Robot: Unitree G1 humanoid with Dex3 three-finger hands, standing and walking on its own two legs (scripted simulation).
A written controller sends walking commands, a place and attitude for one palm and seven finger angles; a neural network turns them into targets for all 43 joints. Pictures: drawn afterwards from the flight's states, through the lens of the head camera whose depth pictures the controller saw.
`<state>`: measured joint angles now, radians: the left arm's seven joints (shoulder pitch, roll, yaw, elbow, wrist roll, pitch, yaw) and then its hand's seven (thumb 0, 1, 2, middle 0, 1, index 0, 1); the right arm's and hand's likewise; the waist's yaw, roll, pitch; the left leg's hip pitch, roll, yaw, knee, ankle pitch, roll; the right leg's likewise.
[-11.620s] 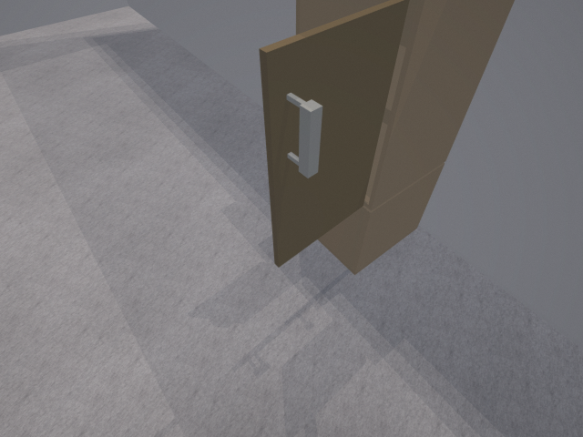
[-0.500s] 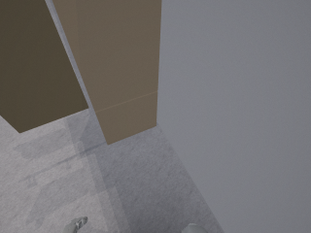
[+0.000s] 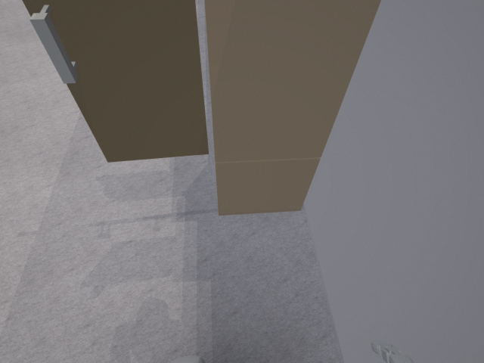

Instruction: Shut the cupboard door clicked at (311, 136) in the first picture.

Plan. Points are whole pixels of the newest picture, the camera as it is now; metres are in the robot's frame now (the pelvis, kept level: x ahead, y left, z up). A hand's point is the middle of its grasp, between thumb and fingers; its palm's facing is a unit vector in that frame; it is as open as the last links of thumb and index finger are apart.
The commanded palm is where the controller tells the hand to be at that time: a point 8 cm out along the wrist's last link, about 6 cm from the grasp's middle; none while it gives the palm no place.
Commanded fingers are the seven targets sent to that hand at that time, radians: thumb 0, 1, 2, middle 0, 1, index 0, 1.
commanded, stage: turn to face it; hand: left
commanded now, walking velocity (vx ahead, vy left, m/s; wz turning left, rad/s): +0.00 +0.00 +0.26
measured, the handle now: (58, 45) +0.69 +0.47 +0.11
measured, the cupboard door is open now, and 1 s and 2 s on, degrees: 93 93 93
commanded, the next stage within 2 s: take the last steps up to it in 0.22 s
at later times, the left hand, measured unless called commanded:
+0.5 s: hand out of the picture +0.05 +0.17 -0.15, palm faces +0.19 -0.96 -0.22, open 7.3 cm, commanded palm none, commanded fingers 0.00 0.90 0.90 -0.20 -0.30 -0.20 -0.30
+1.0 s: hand out of the picture +0.08 +0.26 -0.16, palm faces +0.26 -0.95 -0.18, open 7.4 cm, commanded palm none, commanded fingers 0.00 0.90 0.90 -0.20 -0.30 -0.20 -0.30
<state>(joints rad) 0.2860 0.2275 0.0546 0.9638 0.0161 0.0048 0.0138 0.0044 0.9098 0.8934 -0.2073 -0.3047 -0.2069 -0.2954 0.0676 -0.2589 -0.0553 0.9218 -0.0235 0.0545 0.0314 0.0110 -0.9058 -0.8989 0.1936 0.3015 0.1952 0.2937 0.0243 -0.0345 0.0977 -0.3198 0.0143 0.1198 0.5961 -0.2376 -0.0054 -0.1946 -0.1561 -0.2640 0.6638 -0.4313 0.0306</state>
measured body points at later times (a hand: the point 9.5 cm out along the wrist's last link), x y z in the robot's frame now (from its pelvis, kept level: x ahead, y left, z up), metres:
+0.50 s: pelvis +0.01 -0.02 +0.01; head +0.04 -0.03 +0.46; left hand +0.04 +0.22 -0.13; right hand +0.09 -0.25 -0.15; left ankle +0.00 +0.10 -0.67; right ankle +0.02 -0.14 -0.72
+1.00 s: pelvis +0.12 +0.08 +0.02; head +0.14 +0.09 +0.46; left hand +0.07 +0.31 -0.14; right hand +0.21 -0.14 -0.13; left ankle +0.09 +0.17 -0.72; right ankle +0.14 -0.04 -0.66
